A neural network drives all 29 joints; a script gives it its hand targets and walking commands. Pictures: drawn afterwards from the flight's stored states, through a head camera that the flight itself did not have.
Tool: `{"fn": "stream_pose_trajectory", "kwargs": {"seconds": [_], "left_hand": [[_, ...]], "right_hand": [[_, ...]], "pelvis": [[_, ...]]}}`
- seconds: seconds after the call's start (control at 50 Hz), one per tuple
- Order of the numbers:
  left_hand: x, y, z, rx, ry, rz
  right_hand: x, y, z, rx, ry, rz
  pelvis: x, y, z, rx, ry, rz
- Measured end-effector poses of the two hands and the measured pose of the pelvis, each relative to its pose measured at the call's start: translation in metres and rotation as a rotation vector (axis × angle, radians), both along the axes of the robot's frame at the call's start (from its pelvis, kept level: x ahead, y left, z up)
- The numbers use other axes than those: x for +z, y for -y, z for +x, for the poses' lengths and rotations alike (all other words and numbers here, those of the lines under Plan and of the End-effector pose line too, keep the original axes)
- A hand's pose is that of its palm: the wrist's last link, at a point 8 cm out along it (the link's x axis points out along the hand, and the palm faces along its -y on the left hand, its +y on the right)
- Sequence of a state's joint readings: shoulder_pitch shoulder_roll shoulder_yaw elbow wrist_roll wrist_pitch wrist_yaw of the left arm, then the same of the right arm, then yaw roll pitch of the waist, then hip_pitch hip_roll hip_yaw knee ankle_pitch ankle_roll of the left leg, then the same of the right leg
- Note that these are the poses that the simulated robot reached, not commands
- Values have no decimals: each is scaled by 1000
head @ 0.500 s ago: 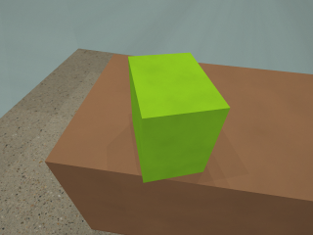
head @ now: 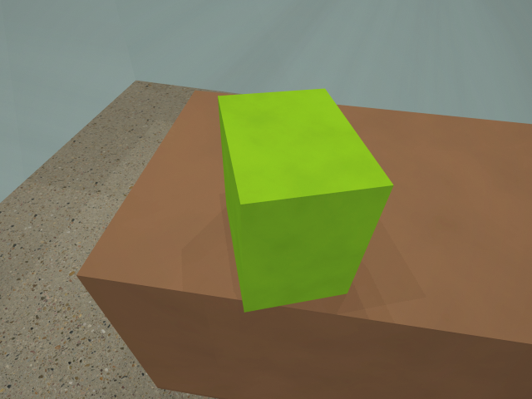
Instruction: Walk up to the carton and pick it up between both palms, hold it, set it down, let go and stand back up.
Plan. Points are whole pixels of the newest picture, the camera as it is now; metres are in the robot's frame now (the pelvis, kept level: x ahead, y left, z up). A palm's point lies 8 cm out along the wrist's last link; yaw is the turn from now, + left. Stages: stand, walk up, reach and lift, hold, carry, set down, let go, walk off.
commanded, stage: stand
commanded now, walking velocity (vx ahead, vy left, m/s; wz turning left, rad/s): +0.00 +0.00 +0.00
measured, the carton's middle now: (285, 198) +0.44 -0.02 +0.08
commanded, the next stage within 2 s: none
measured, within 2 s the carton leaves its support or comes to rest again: neither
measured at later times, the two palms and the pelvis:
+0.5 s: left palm out of the picture +0.06 +0.29 -0.12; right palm out of the picture +0.07 -0.30 -0.12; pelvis +0.01 +0.00 +0.00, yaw +0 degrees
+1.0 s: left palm out of the picture +0.06 +0.29 -0.12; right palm out of the picture +0.07 -0.29 -0.12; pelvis +0.01 +0.00 +0.00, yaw +0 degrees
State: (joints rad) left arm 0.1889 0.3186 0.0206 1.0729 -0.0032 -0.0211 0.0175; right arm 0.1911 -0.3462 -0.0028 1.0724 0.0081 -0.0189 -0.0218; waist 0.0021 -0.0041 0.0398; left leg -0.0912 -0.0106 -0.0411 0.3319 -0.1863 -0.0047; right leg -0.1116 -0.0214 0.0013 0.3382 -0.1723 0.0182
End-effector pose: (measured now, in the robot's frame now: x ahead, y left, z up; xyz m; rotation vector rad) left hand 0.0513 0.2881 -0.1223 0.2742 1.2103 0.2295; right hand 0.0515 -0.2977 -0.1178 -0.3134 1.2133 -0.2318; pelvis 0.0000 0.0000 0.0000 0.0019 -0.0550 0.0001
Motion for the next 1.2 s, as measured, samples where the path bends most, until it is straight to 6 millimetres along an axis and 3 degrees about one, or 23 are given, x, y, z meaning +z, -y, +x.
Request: {"fn": "stream_pose_trajectory", "kwargs": {"seconds": [0.64, 1.2], "left_hand": [[-1, 1, 10, 2, -2, 1], [-1, -6, 2, 13, -28, 12]], "right_hand": [[1, -2, 17, 4, 18, 2], [-2, -6, 6, -8, -15, 7]], "pelvis": [[0, 0, 7, -2, 0, -1], [1, -3, 7, -1, -2, 1]]}}
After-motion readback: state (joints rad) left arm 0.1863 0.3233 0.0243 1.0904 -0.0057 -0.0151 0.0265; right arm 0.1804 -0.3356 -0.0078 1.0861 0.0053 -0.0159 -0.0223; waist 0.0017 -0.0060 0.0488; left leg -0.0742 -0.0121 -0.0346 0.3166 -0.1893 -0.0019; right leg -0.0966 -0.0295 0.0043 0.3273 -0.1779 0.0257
